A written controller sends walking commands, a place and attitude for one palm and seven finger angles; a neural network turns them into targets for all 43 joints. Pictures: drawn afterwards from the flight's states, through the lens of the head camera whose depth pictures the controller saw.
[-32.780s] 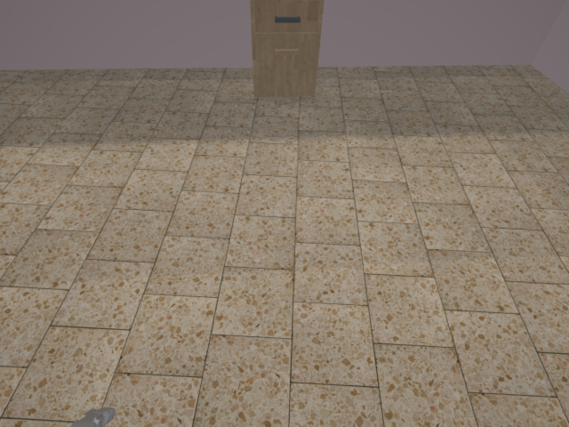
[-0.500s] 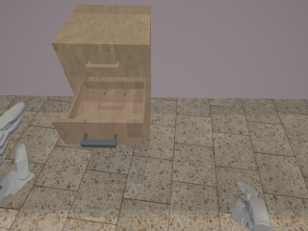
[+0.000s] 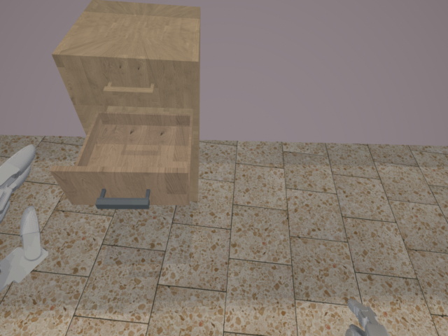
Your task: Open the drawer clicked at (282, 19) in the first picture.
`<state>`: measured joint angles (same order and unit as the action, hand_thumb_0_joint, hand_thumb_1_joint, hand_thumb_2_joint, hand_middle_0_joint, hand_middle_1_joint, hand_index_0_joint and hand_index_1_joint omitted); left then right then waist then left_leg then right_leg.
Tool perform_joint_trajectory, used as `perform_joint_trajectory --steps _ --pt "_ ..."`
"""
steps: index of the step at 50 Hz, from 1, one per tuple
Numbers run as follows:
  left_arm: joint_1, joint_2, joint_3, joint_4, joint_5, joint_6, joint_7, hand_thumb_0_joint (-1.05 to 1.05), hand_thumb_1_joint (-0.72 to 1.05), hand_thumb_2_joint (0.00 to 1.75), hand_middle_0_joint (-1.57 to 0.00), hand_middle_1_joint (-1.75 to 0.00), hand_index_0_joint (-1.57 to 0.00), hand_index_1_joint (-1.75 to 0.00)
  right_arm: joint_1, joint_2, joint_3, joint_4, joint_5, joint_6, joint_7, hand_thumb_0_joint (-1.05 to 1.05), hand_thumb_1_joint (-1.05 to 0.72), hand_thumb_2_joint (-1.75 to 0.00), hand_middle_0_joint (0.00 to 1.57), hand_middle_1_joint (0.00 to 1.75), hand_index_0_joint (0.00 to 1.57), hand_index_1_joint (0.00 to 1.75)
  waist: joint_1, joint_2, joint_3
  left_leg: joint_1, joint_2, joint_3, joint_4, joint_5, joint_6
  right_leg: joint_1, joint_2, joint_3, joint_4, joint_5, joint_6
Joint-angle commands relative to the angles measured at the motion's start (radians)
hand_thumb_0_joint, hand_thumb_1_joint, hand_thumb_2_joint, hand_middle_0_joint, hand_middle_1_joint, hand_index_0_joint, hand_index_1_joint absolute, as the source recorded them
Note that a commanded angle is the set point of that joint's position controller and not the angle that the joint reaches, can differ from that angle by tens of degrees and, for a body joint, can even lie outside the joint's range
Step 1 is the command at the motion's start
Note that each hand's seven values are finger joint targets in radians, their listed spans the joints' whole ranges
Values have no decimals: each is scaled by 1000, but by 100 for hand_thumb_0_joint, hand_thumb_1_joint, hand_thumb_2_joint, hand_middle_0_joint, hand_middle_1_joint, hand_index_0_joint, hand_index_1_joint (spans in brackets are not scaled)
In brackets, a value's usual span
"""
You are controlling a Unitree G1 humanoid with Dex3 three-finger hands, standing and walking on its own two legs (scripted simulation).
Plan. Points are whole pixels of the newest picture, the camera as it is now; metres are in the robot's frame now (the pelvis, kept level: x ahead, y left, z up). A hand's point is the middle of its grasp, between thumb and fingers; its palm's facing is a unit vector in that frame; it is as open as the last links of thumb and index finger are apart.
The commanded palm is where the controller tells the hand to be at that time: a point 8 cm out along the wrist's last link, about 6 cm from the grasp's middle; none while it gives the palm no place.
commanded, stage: stop stepping back and stand still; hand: left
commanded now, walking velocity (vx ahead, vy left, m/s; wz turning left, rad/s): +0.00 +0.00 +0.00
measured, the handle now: (124, 197) +0.54 +0.29 -0.25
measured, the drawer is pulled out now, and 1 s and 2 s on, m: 0.30 0.30 0.30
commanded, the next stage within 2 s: let the arm hang, fingers relaxed in 0.62 s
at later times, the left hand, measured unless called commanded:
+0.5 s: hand (46, 220) +0.24 +0.23 +0.16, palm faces +0.34 -0.79 -0.51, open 7.4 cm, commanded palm +0.17 +0.28 +0.18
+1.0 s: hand out of the picture +0.10 +0.16 -0.16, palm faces -0.01 -0.98 -0.20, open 7.4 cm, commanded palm none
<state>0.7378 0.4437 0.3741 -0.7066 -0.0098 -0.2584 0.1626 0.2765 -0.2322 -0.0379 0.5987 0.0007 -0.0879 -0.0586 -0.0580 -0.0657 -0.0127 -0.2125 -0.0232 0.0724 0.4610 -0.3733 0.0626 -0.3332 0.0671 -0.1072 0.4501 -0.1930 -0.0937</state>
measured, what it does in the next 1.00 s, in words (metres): steps on the spot: right foot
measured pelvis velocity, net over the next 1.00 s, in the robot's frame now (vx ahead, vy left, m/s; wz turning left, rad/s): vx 0.02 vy -0.02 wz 0.05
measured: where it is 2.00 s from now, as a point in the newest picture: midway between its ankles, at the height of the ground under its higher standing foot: outside the picture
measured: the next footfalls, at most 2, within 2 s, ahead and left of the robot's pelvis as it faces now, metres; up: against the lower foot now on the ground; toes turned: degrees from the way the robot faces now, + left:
right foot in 0.20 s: +0.07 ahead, -0.09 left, +0.00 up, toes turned +3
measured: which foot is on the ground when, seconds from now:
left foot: down 0.00-1.00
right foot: down 0.00-0.02, up 0.04-0.18, down 0.20-1.00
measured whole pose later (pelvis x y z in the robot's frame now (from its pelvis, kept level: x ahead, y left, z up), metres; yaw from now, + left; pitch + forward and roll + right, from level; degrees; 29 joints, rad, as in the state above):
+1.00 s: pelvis +0.02 -0.02 -0.01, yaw +3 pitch -1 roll +1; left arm 0.30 0.17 -0.01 0.69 0.04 0.06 0.00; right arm 0.23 -0.21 -0.01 0.84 -0.02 0.03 0.00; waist -0.04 -0.01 0.09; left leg -0.23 -0.03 -0.01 0.66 -0.45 0.01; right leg -0.29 0.03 -0.02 0.64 -0.33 -0.06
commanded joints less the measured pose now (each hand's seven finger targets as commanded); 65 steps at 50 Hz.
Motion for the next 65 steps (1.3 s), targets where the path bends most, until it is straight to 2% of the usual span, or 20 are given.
perform_joint_trajectory --steps 1,3,6,8,11,14,16,19,22,35,36,40,43,45,46,47,50,52,55,65 --pt "-3 100 140 -84 -13 -56 28 0 90 90 -20 -30 -20 -30 -112 -70 -25 -149 4 -67 3 0 -90 -90 20 30 20 30 18 295 10 61 315 -378 -229 157 128 -114 -56 66 326 -271 99" --pt "0 130 175 -48 -25 -36 19 0 90 90 -20 -30 -20 -30 -105 -70 -32 -125 17 -69 10 0 -90 -90 20 30 20 30 24 200 -2 49 304 -316 -166 329 125 -144 -65 94 427 -270 97" --pt "1 100 138 -100 -27 -10 8 0 90 90 -20 -30 -20 -30 -124 -88 -34 -135 26 -68 23 0 -90 -90 20 30 20 30 30 199 4 102 239 -164 -64 617 59 -63 -74 33 195 -162 92" --pt "-12 94 123 -121 -24 -14 2 0 90 90 -20 -30 -20 -30 -124 -96 -25 -126 20 -68 26 0 -90 -90 20 30 20 30 28 184 18 44 220 -170 -18 659 34 80 -64 15 17 -39 89" --pt "-40 110 123 -134 -22 -19 4 0 90 90 -20 -30 -20 -30 -139 -103 -20 -133 25 -70 28 0 -90 -90 20 30 20 30 23 89 -46 -149 127 -106 110 490 -15 390 -167 160 -1 432 35" --pt "-32 108 125 -139 -43 -26 16 0 90 90 -20 -30 -20 -30 -114 -94 -32 -137 36 -59 36 0 -90 -90 20 30 20 30 19 -35 -114 -122 29 -79 190 111 -53 368 -326 350 -79 525 -45" --pt "-7 135 163 -137 -39 -13 29 0 90 90 -20 -30 -20 -30 -133 -71 -12 -138 33 -36 27 0 -90 -90 20 30 20 30 29 16 -91 -95 49 -87 71 -5 -43 317 -317 330 -105 393 -23" --pt "-32 109 133 -150 -32 -17 34 0 90 90 -20 -30 -20 -30 -166 -68 -1 -136 19 -31 12 0 -90 -90 20 30 20 30 30 82 -67 27 100 -114 -76 374 -29 263 -174 164 -14 310 56" --pt "-66 105 122 -133 -28 -7 27 0 90 90 -20 -30 -20 -30 -172 -72 -4 -134 18 -24 8 0 -90 -90 20 30 20 30 25 135 -81 87 145 -135 -29 663 -28 253 -128 110 39 390 75" --pt "18 113 140 -160 -46 -6 20 0 90 90 -20 -30 -20 -30 -184 -83 -12 -174 28 5 15 0 -90 -90 20 30 20 30 33 148 -112 20 112 -117 -29 588 -52 327 -137 108 20 420 61" --pt "-223 -74 -331 702 40 147 -106 0 90 90 -20 -30 -20 -30 -203 -181 -59 35 45 -60 82 0 -90 -90 20 30 20 30 -27 145 -5 43 120 -113 57 635 -64 90 -175 47 159 377 43" --pt "-351 -118 -284 824 56 248 -137 0 90 90 -20 -30 -20 -30 -47 -151 -35 58 -23 20 71 0 -90 -90 20 30 20 30 3 124 -13 22 252 -277 -25 692 75 -106 -91 109 340 -280 75" --pt "-404 -115 -292 996 49 251 -139 0 90 90 -20 -30 -20 -30 -73 -147 -18 65 -33 37 54 0 -90 -90 20 30 20 30 52 3 -43 39 240 -288 23 834 100 15 -100 149 224 -167 76" --pt "-332 -44 -275 1160 51 254 -138 0 90 90 -20 -30 -20 -30 -107 -130 -18 76 -13 53 45 0 -90 -90 20 30 20 30 97 -103 -100 -98 65 -137 151 426 -16 298 -212 299 45 407 31" --pt "-336 -3 -277 1220 49 257 -139 0 90 90 -20 -30 -20 -30 -94 -100 -13 85 -6 67 47 0 -90 -90 20 30 20 30 85 -64 -71 -116 3 -90 179 77 -52 273 -328 401 -15 501 -35" --pt "-383 -6 -289 1273 43 255 -141 0 90 90 -20 -30 -20 -30 -89 -82 -11 112 -9 84 40 0 -90 -90 20 30 20 30 74 -109 -30 -98 1 -89 224 -127 -56 213 -337 420 -61 422 -81" --pt "-470 -48 -306 1380 39 256 -138 0 90 90 -20 -30 -20 -30 -25 -47 -4 200 -11 99 36 0 -90 -90 20 30 20 30 43 10 40 -28 34 -108 155 -40 -47 104 -285 394 -105 234 -88" --pt "-479 -77 -313 1450 26 256 -136 0 90 90 -20 -30 -20 -30 45 -26 6 261 -9 92 34 0 -90 -90 20 30 20 30 24 81 3 82 61 -141 -1 210 -35 87 -210 310 -75 128 -23" --pt "-459 -138 -321 1534 23 266 -133 0 90 90 -20 -30 -20 -30 28 -33 11 306 -20 85 25 0 -90 -90 20 30 20 30 56 258 12 -8 122 -201 -82 211 -8 165 -117 224 -72 9 31" --pt "-421 -165 -340 1721 20 262 -131 0 90 90 -20 -30 -20 -30 142 8 17 425 -15 95 16 0 -90 -90 20 30 20 30 52 47 115 0 89 -142 -106 132 -21 137 -140 239 -182 -114 30"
